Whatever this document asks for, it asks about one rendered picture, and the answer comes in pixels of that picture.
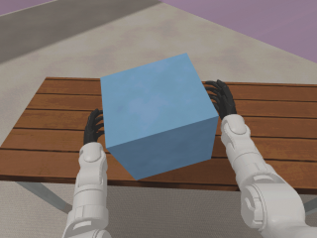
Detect carton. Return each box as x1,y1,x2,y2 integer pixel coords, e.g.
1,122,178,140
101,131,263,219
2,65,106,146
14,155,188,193
100,53,219,180

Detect table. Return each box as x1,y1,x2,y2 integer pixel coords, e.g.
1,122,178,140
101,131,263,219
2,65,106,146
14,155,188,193
0,76,317,216

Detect left robot forearm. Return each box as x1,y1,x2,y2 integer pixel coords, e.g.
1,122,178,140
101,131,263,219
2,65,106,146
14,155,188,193
61,142,109,238

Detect right robot forearm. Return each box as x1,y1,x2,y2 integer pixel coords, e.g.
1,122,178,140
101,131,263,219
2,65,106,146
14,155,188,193
220,114,305,221

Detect robot left upper arm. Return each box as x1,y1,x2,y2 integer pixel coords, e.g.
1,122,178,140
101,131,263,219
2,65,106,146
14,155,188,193
67,228,112,238

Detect robot right upper arm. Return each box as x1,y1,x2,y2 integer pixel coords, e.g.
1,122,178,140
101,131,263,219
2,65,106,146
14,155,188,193
241,182,317,238

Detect left robot hand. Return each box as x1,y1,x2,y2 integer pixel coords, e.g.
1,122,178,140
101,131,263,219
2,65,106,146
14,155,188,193
83,108,105,145

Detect right robot hand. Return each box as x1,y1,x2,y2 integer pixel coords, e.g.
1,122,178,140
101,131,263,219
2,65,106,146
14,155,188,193
204,79,237,120

